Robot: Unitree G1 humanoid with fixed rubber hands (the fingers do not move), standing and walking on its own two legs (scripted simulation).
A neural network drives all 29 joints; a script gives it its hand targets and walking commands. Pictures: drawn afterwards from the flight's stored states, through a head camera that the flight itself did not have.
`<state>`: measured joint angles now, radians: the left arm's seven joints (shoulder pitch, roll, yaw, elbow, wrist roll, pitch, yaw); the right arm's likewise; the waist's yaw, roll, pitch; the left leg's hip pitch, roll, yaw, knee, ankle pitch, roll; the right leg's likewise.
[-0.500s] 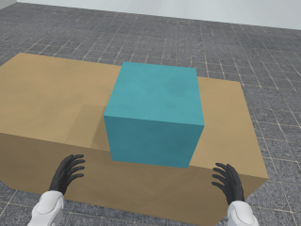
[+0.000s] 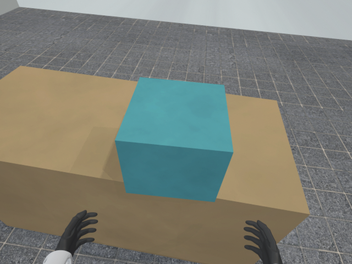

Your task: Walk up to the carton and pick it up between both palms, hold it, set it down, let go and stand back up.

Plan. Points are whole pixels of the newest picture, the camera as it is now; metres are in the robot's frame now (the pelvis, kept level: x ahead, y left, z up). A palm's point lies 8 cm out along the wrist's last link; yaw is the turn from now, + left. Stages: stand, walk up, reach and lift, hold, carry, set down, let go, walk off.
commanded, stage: set down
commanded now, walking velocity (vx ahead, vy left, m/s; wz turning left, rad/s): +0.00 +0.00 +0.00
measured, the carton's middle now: (176, 137) +0.49 +0.03 +0.01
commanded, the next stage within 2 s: let go in 0.44 s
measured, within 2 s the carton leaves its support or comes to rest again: neither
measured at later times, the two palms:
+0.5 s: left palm out of the picture +0.15 +0.24 -0.08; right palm out of the picture +0.15 -0.21 -0.08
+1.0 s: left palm out of the picture +0.15 +0.22 -0.08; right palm out of the picture +0.13 -0.23 -0.08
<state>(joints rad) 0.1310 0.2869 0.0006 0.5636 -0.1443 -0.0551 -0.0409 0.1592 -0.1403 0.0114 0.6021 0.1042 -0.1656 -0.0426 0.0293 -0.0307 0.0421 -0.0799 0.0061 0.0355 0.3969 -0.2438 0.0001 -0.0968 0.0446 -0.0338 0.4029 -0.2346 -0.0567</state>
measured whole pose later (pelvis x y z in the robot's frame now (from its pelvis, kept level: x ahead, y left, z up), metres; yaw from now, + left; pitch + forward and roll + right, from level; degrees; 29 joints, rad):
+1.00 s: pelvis -0.01 +0.00 +0.00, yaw -1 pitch -4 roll +0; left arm 0.19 0.21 0.00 0.53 0.02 0.11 0.04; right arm 0.20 -0.17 -0.03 0.70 -0.01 -0.15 0.05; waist 0.00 -0.04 0.07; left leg -0.11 0.02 0.06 0.42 -0.24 -0.01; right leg -0.14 0.05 -0.02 0.43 -0.22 -0.06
